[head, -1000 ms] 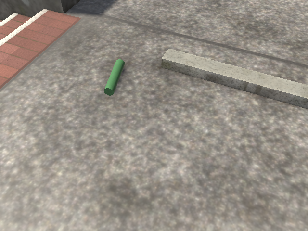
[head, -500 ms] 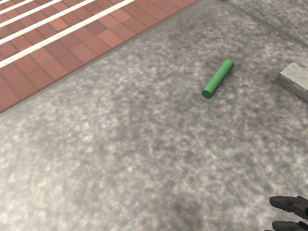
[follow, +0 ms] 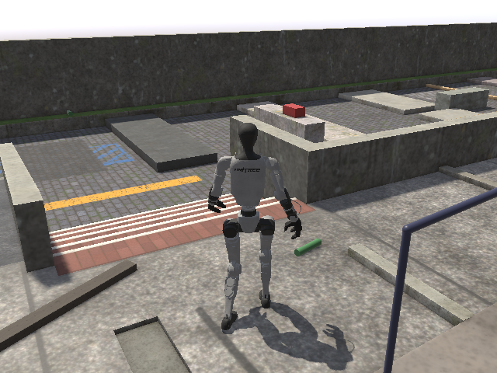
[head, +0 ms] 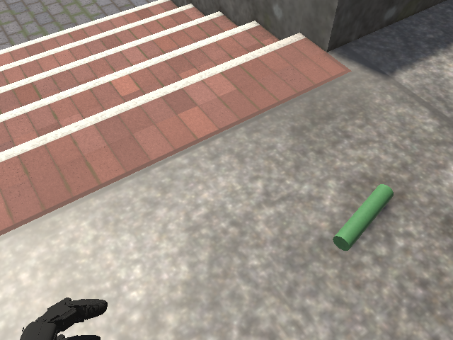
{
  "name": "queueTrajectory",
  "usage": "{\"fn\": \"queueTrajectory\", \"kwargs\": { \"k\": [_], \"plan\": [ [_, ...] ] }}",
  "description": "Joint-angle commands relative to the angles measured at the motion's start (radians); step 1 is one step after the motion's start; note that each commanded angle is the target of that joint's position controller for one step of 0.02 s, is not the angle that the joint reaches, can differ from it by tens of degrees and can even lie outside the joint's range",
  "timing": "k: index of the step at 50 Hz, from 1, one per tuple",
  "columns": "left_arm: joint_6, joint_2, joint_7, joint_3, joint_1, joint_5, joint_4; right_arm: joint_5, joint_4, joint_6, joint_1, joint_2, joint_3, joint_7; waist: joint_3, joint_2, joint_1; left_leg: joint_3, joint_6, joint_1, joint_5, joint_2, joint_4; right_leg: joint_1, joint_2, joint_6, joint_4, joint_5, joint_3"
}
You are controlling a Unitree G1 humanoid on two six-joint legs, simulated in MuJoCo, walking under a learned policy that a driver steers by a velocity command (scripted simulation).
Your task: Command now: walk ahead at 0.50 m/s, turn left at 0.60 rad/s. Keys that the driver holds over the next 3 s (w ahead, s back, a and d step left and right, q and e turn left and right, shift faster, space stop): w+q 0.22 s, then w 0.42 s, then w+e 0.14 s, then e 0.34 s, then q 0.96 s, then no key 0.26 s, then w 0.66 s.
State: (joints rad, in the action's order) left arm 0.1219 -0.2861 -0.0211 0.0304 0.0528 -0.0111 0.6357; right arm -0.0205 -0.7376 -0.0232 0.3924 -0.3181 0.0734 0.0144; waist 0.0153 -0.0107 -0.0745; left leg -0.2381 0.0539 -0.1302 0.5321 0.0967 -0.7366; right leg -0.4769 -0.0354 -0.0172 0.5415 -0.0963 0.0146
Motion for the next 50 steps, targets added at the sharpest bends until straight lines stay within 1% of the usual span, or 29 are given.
{"fn": "queueTrajectory", "kwargs": {
  "k": [1,2,3,4,6,9,14,17,19,21,22,23,24,25,26,27,28,29,30,32,34,39,41,43,45,47,48,49,50],
  "plan": [
    [-0.009,-0.181,0.004,0.074,0.303,0.011,-0.010,-0.027,0.085,-0.023,0.089,-0.112,0.004,0.002,-0.279,0.229,0.132,0.023,-0.040,-0.644,0.020,-0.066,-0.594,0.793,0.458,-0.223,-0.235,-0.473,0.774],
    [-0.016,-0.131,0.011,0.061,0.263,0.013,-0.015,-0.019,0.101,-0.017,-0.031,-0.157,0.019,0.001,-0.153,0.132,0.158,0.060,-0.049,-0.661,-0.080,-0.099,-0.602,0.668,0.414,-0.179,-0.246,-0.433,0.589],
    [-0.021,-0.122,0.013,0.055,0.218,0.002,-0.016,-0.007,0.113,-0.013,-0.087,-0.142,0.018,0.003,-0.083,0.060,0.141,0.089,-0.054,-0.623,-0.147,-0.131,-0.576,0.541,0.370,-0.161,-0.263,-0.291,0.463],
    [-0.024,-0.107,0.015,0.050,0.196,-0.003,-0.004,0.002,0.126,-0.014,-0.122,-0.125,0.020,0.000,-0.028,0.059,0.125,0.089,-0.055,-0.606,-0.188,-0.158,-0.528,0.456,0.332,-0.160,-0.285,-0.182,0.371],
    [-0.015,-0.091,0.019,0.048,0.183,-0.004,0.010,-0.010,0.125,-0.004,-0.102,-0.081,0.016,-0.008,-0.011,0.116,0.097,0.112,-0.054,-0.537,-0.223,-0.191,-0.471,0.377,0.288,-0.153,-0.337,-0.086,0.236],
    [-0.004,-0.114,0.017,0.060,0.193,0.008,0.044,-0.002,0.146,0.009,-0.147,-0.037,0.005,-0.011,0.015,0.096,0.093,0.131,-0.065,-0.576,-0.259,-0.208,-0.379,0.365,0.301,-0.180,-0.381,0.034,0.130],
    [-0.015,-0.152,0.016,0.070,0.215,0.012,0.088,0.002,0.162,-0.010,-0.258,-0.002,-0.014,-0.034,0.029,0.064,0.124,0.170,-0.059,-0.538,-0.481,-0.195,-0.090,0.392,0.272,-0.167,-0.399,0.155,-0.033],
    [-0.027,-0.178,0.015,0.075,0.267,0.028,0.123,0.000,0.186,-0.024,-0.359,0.007,-0.023,-0.052,0.060,0.057,0.155,0.220,-0.042,-0.487,-0.523,-0.169,0.058,0.421,0.283,-0.160,-0.408,0.154,-0.076],
    [-0.038,-0.195,0.014,0.080,0.296,0.042,0.148,-0.002,0.206,-0.027,-0.401,-0.006,-0.021,-0.060,0.075,0.065,0.153,0.231,-0.018,-0.484,-0.474,-0.158,0.120,0.485,0.314,-0.154,-0.390,0.206,-0.074],
    [-0.051,-0.217,0.017,0.083,0.300,0.051,0.164,0.005,0.213,-0.029,-0.392,-0.034,-0.009,-0.064,0.049,0.088,0.120,0.262,0.016,-0.417,-0.388,-0.123,0.166,0.545,0.331,-0.138,-0.313,0.420,-0.090],
    [-0.058,-0.228,0.021,0.084,0.293,0.053,0.170,0.010,0.200,-0.028,-0.329,-0.061,0.005,-0.063,-0.003,0.104,0.071,0.287,0.038,-0.302,-0.376,-0.092,0.196,0.548,0.321,-0.120,-0.217,0.588,-0.115],
    [-0.064,-0.219,0.026,0.077,0.286,0.052,0.173,0.010,0.156,-0.026,-0.185,-0.101,0.030,-0.058,-0.087,0.095,-0.010,0.310,0.068,-0.086,-0.432,-0.056,0.248,0.495,0.287,-0.092,-0.047,0.675,-0.160],
    [-0.061,-0.183,0.032,0.059,0.290,0.034,0.160,0.008,0.112,-0.018,-0.025,-0.163,0.058,-0.043,-0.185,0.067,-0.081,0.218,0.100,0.198,-0.459,-0.113,0.218,0.311,0.247,-0.052,0.183,0.509,-0.179],
    [-0.045,-0.062,0.022,0.014,0.373,0.005,0.106,0.017,0.098,-0.016,0.049,-0.280,0.078,-0.031,-0.327,-0.181,-0.027,-0.284,0.259,0.564,-0.314,-0.400,0.246,-0.109,0.096,0.020,0.588,-0.160,-0.172],
    [-0.021,-0.104,0.016,0.021,0.339,0.023,0.126,0.009,0.111,-0.022,0.053,-0.212,0.056,-0.032,-0.432,-0.158,-0.051,-0.528,0.311,0.570,-0.292,-0.485,0.384,-0.210,0.041,0.021,0.753,-0.493,0.027],
    [-0.009,-0.169,0.009,0.042,0.253,0.059,0.093,0.013,0.101,-0.031,0.002,-0.163,0.036,-0.037,-0.277,-0.121,-0.051,-0.360,0.266,0.465,-0.342,-0.446,0.400,-0.298,0.092,0.009,0.786,-0.439,0.055],
    [-0.003,-0.156,0.011,0.037,0.206,0.061,0.080,0.010,0.097,-0.038,-0.050,-0.133,0.027,-0.038,-0.176,-0.091,-0.021,-0.218,0.233,0.327,-0.426,-0.397,0.407,-0.293,0.135,-0.002,0.733,-0.357,0.038],
    [-0.003,-0.147,0.016,0.038,0.188,0.039,0.083,0.012,0.092,-0.042,-0.105,-0.101,0.018,-0.041,-0.109,-0.055,0.014,-0.132,0.213,0.203,-0.497,-0.358,0.433,-0.262,0.163,0.004,0.666,-0.293,0.031],
    [-0.013,-0.146,0.015,0.043,0.208,0.028,0.091,0.020,0.097,-0.048,-0.143,-0.070,0.008,-0.042,-0.086,-0.073,0.051,-0.075,0.201,0.112,-0.546,-0.328,0.468,-0.197,0.187,0.008,0.624,-0.241,0.042],
    [-0.036,-0.113,0.010,0.038,0.252,0.026,0.109,0.022,0.091,-0.060,-0.170,-0.067,0.010,-0.042,-0.074,-0.075,0.088,-0.032,0.216,0.019,-0.574,-0.315,0.532,-0.127,0.193,0.027,0.588,-0.189,0.038],
    [-0.056,-0.091,0.011,0.033,0.238,0.026,0.108,0.023,0.067,-0.075,-0.173,-0.085,0.015,-0.037,-0.034,-0.056,0.100,0.044,0.219,-0.027,-0.598,-0.318,0.581,-0.148,0.196,0.048,0.531,-0.124,0.038],
    [-0.055,-0.065,0.001,0.022,0.094,0.032,0.074,0.033,0.017,-0.083,-0.138,-0.101,0.017,-0.019,0.037,-0.043,0.045,0.217,0.155,-0.023,-0.572,-0.280,0.622,-0.170,0.157,0.045,0.240,0.166,0.043],
    [-0.047,-0.050,-0.010,0.015,0.030,0.025,0.051,0.033,-0.002,-0.080,-0.124,-0.111,0.017,-0.013,0.062,-0.029,0.022,0.274,0.134,-0.018,-0.668,-0.279,0.607,-0.126,0.128,0.033,0.128,0.233,0.010],
    [-0.042,-0.051,-0.025,0.017,0.000,0.020,0.028,0.030,-0.025,-0.069,-0.103,-0.121,0.018,-0.007,0.052,-0.030,0.011,0.304,0.118,0.037,-0.784,-0.294,0.552,-0.103,0.106,0.018,0.070,0.247,-0.007],
    [-0.042,-0.074,-0.041,0.027,0.002,0.017,0.007,0.019,-0.032,-0.050,-0.113,-0.138,0.024,0.004,0.029,-0.053,0.025,0.313,0.094,0.117,-0.893,-0.318,0.468,-0.109,0.085,-0.005,0.044,0.168,-0.021],
    [-0.046,-0.113,-0.053,0.046,0.075,0.008,0.007,0.009,-0.025,-0.028,-0.135,-0.156,0.032,0.021,-0.028,-0.076,0.070,0.318,0.062,0.171,-1.086,-0.319,0.321,-0.035,0.038,-0.035,0.030,0.058,-0.061],
    [-0.046,-0.141,-0.052,0.065,0.180,0.006,0.031,0.008,-0.018,-0.016,-0.152,-0.155,0.032,0.029,-0.082,-0.064,0.126,0.340,0.035,0.156,-1.132,-0.293,0.169,0.086,0.001,-0.055,-0.011,0.070,-0.081],
    [-0.048,-0.191,-0.038,0.086,0.274,0.005,0.047,0.015,-0.010,-0.013,-0.133,-0.136,0.024,0.034,-0.144,-0.003,0.169,0.368,-0.014,0.070,-1.010,-0.230,-0.051,0.259,0.007,-0.087,-0.068,0.263,-0.037],
    [-0.056,-0.285,-0.018,0.101,0.298,0.003,0.031,0.064,0.016,-0.021,-0.025,-0.048,-0.003,0.028,-0.265,0.241,0.103,0.372,-0.079,-0.230,-0.297,-0.114,-0.406,0.578,0.244,-0.205,0.039,0.744,0.261]
  ]
}}
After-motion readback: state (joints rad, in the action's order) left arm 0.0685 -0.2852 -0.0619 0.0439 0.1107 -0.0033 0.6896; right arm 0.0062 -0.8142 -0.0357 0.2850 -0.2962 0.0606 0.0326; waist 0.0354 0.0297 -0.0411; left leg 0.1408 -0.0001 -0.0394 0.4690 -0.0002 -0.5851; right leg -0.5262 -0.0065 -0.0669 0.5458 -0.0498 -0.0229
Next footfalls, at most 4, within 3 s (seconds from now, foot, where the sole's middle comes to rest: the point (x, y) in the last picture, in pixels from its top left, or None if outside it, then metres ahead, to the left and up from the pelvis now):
0.48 left None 0.38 0.19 -0.76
0.98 right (207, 263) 0.71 0.03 -0.76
1.38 left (129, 275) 0.69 0.27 -0.76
1.98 left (119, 291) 0.64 0.30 -0.76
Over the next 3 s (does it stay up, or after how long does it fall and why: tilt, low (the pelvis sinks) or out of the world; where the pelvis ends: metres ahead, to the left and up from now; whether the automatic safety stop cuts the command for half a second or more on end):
stays up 0.80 0.34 0.02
